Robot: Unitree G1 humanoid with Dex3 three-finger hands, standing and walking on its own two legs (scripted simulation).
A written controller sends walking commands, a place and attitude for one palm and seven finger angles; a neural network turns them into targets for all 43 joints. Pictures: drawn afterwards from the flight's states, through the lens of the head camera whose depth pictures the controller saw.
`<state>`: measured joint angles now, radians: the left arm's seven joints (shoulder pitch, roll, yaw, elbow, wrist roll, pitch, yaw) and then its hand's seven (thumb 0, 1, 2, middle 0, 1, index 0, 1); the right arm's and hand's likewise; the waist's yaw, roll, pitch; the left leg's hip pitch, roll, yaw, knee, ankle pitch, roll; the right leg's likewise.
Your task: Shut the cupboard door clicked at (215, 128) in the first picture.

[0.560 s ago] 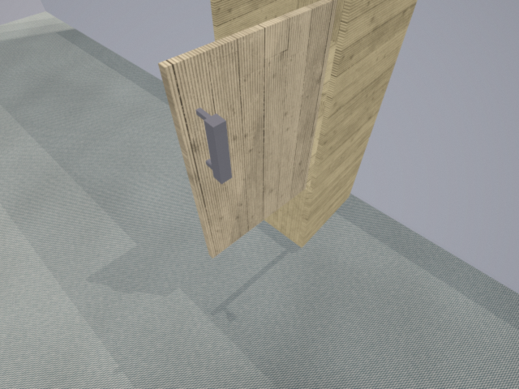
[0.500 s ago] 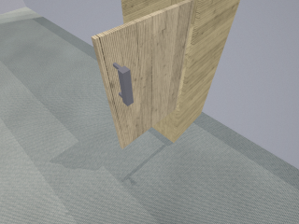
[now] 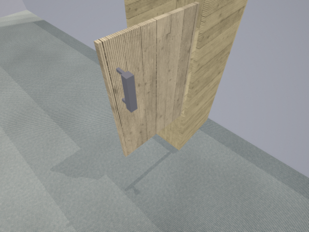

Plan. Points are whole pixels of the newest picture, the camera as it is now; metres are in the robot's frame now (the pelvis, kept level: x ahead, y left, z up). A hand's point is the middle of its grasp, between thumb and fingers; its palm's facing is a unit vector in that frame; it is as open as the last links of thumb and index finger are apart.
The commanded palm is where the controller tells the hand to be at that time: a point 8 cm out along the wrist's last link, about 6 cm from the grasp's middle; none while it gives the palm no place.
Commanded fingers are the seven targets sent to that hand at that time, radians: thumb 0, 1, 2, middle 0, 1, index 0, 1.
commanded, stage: look at it before walking up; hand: left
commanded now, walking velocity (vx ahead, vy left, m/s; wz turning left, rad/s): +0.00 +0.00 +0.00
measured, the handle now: (125, 89) +0.51 +0.12 +0.07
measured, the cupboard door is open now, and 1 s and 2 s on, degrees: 84 84 84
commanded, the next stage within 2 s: walk to a spot facing it in 0.28 s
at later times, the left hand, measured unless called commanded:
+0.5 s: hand out of the picture +0.06 +0.23 -0.16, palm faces -0.02 -0.95 -0.33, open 7.4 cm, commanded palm none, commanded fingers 0.00 0.90 0.90 -0.20 -0.30 -0.20 -0.30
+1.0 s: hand out of the picture +0.06 +0.16 -0.18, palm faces -0.19 -0.94 -0.29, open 7.4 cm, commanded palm none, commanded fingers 0.00 0.90 0.90 -0.20 -0.30 -0.20 -0.30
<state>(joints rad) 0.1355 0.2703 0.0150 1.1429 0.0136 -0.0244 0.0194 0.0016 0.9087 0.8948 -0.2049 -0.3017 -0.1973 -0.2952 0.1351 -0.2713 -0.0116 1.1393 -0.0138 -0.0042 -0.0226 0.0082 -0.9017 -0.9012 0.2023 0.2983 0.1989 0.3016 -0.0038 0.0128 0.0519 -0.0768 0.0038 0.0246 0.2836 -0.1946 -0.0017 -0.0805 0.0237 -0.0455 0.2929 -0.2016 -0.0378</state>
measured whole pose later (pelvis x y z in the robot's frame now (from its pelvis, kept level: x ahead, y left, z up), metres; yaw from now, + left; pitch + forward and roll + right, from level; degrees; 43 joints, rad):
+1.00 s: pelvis -0.04 -0.03 -0.02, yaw -15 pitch +0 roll +2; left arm 0.19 0.19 0.07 0.95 0.03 0.04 0.01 0.00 0.91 0.89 -0.20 -0.30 -0.20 -0.30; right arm 0.15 -0.24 -0.08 0.99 -0.01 0.07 -0.03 0.01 -0.90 -0.90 0.20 0.30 0.20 0.30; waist 0.01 0.04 0.14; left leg -0.42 0.06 0.03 1.07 -0.48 -0.05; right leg -0.33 0.07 0.03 0.64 -0.31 -0.08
